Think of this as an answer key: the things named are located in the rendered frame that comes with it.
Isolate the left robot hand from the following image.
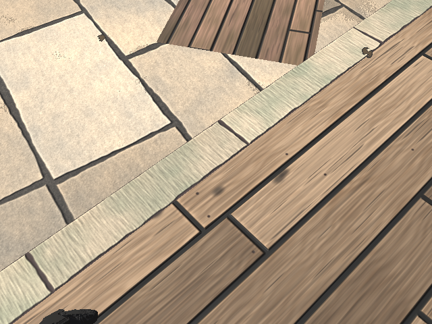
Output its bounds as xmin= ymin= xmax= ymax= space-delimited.
xmin=39 ymin=309 xmax=98 ymax=324

